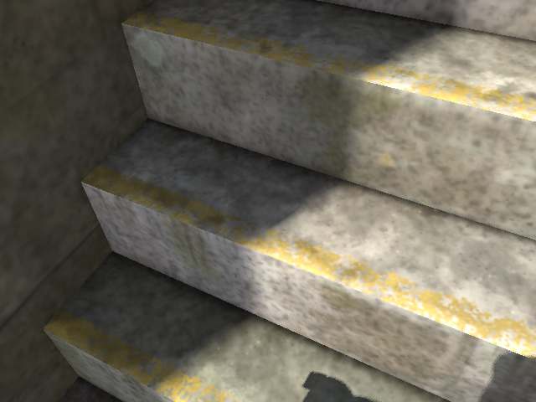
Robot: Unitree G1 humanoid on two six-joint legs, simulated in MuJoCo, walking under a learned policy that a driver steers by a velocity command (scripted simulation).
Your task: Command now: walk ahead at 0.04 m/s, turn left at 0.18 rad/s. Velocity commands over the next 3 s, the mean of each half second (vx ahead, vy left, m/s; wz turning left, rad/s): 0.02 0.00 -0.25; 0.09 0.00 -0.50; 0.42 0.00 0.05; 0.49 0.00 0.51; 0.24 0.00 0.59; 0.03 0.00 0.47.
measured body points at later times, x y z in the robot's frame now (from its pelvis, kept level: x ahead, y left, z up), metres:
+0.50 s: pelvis +0.06 -0.04 +0.07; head +0.05 -0.05 +0.52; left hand +0.18 +0.19 -0.04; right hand +0.16 -0.30 -0.03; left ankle +0.10 +0.07 -0.59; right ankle +0.05 -0.13 -0.65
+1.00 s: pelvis +0.09 -0.03 +0.09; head +0.11 -0.02 +0.54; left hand +0.32 +0.11 -0.04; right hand +0.08 -0.29 -0.02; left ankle +0.14 +0.05 -0.65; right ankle -0.01 -0.15 -0.42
